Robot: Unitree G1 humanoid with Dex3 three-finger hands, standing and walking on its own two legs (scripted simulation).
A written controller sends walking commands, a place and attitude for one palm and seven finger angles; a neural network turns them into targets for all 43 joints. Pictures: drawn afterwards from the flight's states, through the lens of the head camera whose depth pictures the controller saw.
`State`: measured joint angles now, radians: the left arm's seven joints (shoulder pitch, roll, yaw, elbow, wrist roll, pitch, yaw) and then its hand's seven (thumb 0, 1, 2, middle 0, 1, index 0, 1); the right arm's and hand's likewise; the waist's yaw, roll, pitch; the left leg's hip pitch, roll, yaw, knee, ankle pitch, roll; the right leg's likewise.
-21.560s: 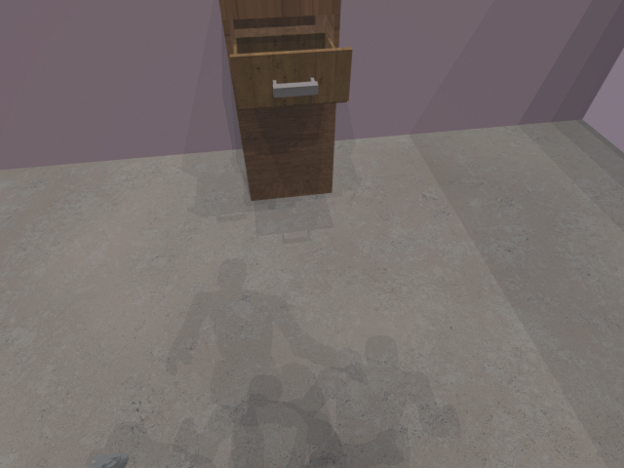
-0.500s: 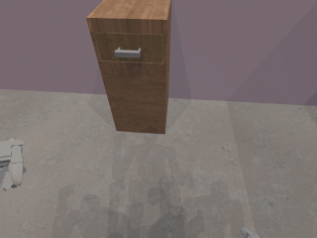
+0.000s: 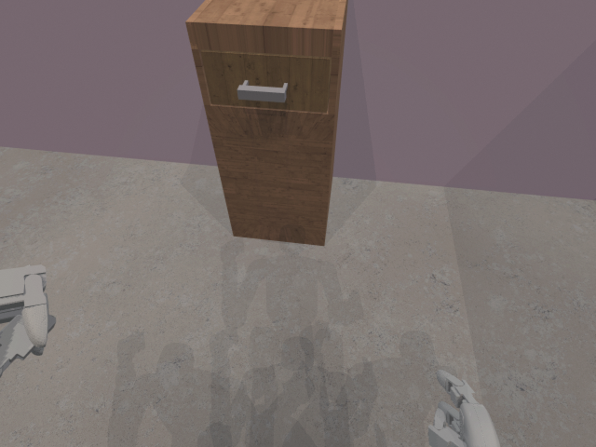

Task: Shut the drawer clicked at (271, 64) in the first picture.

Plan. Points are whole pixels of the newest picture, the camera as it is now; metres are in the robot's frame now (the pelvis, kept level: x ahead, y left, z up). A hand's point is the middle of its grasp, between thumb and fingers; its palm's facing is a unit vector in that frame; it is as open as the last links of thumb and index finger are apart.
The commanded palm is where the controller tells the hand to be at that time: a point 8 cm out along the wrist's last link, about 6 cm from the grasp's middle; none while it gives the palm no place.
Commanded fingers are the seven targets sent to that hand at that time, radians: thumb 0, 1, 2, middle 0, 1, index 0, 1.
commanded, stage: stop stepping back and stand still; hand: left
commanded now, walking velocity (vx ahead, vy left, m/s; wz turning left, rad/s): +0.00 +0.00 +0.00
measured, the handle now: (263, 89) +1.00 +0.15 -0.03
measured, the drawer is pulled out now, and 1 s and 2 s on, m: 0.00 0.00 0.00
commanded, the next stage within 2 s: let the arm hang, fingers relaxed in 0.54 s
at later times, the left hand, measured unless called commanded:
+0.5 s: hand (51, 301) +0.22 +0.26 +0.16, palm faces +0.29 -0.82 -0.49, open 3.2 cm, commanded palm +0.16 +0.30 +0.19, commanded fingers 0.00 0.90 0.90 -1.40 -1.60 -1.40 -1.60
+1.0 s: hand out of the picture +0.04 +0.20 -0.16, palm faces -0.02 -0.97 -0.23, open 3.4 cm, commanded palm none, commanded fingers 0.00 0.90 0.90 -0.64 -0.78 -0.64 -0.78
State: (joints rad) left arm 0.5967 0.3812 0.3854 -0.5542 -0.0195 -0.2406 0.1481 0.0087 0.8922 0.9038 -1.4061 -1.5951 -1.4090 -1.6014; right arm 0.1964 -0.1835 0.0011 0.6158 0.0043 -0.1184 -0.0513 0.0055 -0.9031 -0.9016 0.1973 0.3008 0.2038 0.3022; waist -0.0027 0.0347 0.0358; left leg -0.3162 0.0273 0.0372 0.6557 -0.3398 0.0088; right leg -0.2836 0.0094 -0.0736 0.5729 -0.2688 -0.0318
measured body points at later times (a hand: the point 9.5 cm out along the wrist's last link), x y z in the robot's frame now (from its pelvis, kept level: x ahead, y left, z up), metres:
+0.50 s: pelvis +0.02 +0.03 +0.01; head +0.05 +0.03 +0.46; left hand +0.20 +0.30 +0.19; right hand +0.20 -0.21 -0.07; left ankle +0.02 +0.11 -0.73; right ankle +0.02 -0.10 -0.73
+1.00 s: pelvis +0.00 +0.01 +0.01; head +0.03 +0.02 +0.46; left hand +0.05 +0.25 -0.14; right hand +0.04 -0.24 -0.13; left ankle +0.02 +0.11 -0.73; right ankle +0.02 -0.10 -0.73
